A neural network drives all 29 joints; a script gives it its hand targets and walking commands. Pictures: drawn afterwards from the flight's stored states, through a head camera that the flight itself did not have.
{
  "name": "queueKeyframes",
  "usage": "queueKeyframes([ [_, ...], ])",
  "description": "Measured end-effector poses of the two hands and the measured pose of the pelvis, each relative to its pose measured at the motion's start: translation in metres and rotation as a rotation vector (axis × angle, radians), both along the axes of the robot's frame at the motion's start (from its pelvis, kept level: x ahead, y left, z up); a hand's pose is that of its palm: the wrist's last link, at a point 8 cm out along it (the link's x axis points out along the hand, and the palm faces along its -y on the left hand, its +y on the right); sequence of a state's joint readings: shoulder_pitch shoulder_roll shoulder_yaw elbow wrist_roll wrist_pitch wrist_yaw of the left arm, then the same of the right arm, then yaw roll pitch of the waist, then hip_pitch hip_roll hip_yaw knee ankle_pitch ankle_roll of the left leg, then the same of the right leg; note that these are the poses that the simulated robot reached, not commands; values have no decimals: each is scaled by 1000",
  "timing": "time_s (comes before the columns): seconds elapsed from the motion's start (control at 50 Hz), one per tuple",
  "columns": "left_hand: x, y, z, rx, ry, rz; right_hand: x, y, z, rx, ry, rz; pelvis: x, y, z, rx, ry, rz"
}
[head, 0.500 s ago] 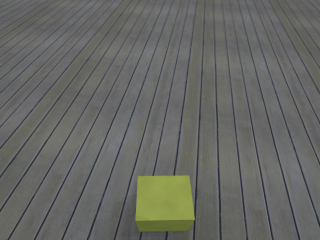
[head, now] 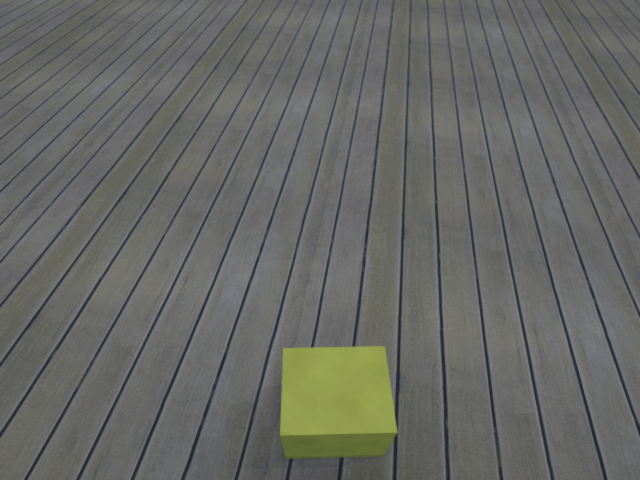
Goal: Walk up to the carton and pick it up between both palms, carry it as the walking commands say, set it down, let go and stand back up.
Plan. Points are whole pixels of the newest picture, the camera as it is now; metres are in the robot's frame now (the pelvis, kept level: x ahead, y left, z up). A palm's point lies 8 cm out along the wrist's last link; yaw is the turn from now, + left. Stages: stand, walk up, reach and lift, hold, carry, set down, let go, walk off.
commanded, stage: walk up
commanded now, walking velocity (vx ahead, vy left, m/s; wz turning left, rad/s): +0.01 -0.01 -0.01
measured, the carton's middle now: (334, 403) +0.41 -0.05 -0.65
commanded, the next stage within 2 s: stand in 0.14 s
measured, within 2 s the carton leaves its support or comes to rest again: neither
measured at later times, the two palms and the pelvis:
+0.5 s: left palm out of the picture +0.08 +0.22 -0.16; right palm out of the picture +0.09 -0.25 -0.16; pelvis -0.02 -0.01 -0.03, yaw +3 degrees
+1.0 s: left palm out of the picture +0.17 +0.20 -0.18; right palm (490, 478) +0.15 -0.24 -0.18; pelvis -0.06 -0.01 -0.07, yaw +2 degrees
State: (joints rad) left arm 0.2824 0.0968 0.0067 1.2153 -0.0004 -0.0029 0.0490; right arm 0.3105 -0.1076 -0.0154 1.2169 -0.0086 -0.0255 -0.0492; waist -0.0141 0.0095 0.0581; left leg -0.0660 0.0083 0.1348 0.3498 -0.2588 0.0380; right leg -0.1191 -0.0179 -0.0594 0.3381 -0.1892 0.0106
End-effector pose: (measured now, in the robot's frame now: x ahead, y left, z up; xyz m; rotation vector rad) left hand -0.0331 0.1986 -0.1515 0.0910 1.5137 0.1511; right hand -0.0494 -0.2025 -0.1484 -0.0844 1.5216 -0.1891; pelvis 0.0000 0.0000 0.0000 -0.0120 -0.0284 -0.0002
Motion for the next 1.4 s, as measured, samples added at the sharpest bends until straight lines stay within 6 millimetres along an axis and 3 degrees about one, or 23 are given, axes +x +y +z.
queueKeyframes([
  [0.18,4,-2,1,3,-13,-12,-12,0,0,10,29,-11,-1,-3,0,2,6,-6],
  [0.38,6,-5,3,12,-39,31,13,-6,-3,19,-21,21,1,-8,-2,2,46,11],
  [0.42,28,3,-3,22,-78,60,43,-15,-9,2,-75,22,-5,-10,-11,5,101,21],
  [0.48,92,20,-9,50,-153,4,113,-40,-14,-58,-151,88,-20,-11,-27,1,131,39],
  [0.54,159,25,3,61,-215,-68,187,-51,3,-88,-247,121,-28,-12,-35,-4,164,49],
  [0.6,194,15,20,34,-243,-85,225,-46,24,-71,-288,131,-25,-12,-33,-8,205,53],
  [0.64,198,6,24,13,-236,-76,225,-38,28,-51,-253,137,-20,-13,-28,-8,216,48],
  [0.7,182,-5,17,-14,-188,-67,201,-25,22,-22,-168,134,-14,-14,-23,-7,226,41],
  [0.78,154,-11,-6,-31,-125,-62,169,-14,-2,19,-112,101,-20,-14,-30,-9,268,40],
  [0.84,153,-8,-23,-26,-164,-63,163,-14,-23,42,-156,94,-33,-12,-42,-6,317,37],
  [0.94,183,-1,-30,10,-312,-87,184,-27,-40,28,-310,93,-54,-11,-64,-3,367,34],
  [1.02,203,0,-21,34,-380,-128,203,-44,-33,-4,-390,108,-67,-12,-72,5,352,33],
  [1.12,210,-5,-21,19,-382,-116,218,-58,-24,-17,-411,111,-81,-17,-77,20,314,36],
  [1.2,220,-12,-34,-11,-375,-89,233,-60,-30,-6,-413,110,-95,-24,-85,22,298,43],
  [1.3,261,-15,-43,1,-443,-96,270,-55,-40,13,-469,82,-111,-31,-95,17,317,51],
  [1.4,295,-15,-43,26,-485,-109,304,-52,-49,11,-505,78,-114,-34,-99,12,373,54],
])
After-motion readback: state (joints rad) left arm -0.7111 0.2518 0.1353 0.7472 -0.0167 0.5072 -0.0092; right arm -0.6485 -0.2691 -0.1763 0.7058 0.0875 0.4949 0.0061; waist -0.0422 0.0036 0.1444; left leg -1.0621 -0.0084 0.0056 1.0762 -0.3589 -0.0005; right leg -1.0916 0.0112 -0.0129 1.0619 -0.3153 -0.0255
